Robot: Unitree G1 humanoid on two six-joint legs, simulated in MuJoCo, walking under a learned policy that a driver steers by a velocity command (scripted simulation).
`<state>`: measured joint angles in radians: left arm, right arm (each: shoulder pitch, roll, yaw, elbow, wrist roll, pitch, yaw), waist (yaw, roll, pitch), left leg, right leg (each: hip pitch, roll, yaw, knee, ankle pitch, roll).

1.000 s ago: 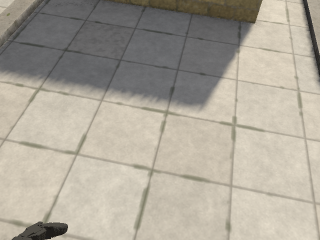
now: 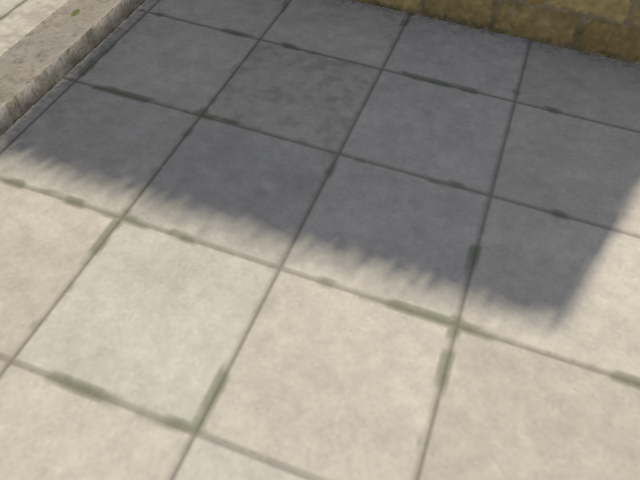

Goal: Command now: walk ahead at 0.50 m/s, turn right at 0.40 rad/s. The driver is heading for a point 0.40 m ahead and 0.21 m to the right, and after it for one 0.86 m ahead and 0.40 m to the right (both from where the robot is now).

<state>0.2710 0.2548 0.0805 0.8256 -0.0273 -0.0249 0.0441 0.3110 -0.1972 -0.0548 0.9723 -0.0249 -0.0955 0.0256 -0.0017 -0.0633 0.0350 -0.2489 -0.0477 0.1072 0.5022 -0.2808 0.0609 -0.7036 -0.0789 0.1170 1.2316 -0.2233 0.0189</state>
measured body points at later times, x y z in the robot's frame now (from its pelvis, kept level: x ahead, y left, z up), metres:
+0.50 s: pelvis +0.27 -0.08 +0.01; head +0.30 -0.09 +0.46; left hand +0.44 +0.15 -0.10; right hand +0.33 -0.38 -0.10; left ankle +0.34 +0.09 -0.65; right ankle +0.28 -0.15 -0.73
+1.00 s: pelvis +0.55 -0.11 +0.01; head +0.57 -0.12 +0.46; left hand +0.81 +0.05 -0.10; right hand +0.47 -0.39 -0.10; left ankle +0.61 -0.03 -0.73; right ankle +0.48 -0.25 -0.65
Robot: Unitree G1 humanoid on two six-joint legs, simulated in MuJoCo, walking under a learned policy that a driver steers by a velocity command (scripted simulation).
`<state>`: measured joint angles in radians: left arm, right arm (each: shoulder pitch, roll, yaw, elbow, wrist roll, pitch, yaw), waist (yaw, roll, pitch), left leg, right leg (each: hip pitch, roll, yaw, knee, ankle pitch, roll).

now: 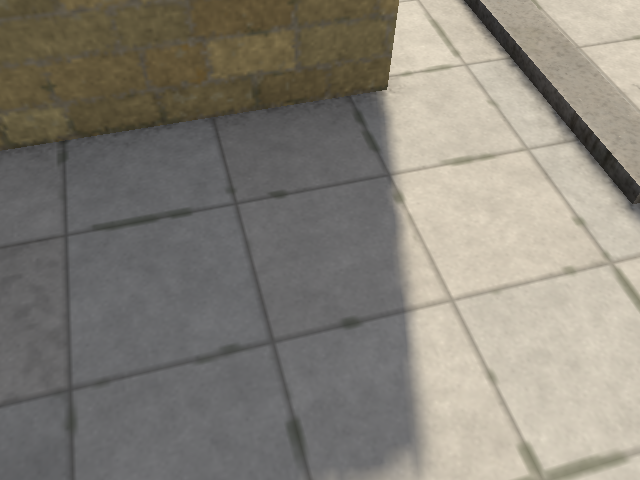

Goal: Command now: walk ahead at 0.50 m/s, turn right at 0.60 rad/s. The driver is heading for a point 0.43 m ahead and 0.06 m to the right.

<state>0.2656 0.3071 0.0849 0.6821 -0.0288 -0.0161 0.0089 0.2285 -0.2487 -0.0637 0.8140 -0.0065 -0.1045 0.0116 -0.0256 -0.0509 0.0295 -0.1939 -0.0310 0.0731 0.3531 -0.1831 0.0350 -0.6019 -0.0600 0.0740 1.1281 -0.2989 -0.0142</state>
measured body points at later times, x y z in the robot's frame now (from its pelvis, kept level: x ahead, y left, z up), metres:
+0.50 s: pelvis +0.25 -0.08 +0.00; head +0.30 -0.11 +0.44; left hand +0.46 +0.15 -0.10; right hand +0.31 -0.39 -0.12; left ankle +0.30 +0.08 -0.66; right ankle +0.27 -0.16 -0.74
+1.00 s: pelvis +0.40 -0.08 -0.01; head +0.42 -0.08 +0.44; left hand +0.57 +0.14 -0.14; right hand +0.48 -0.36 -0.12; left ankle +0.50 +0.00 -0.74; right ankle +0.30 -0.18 -0.74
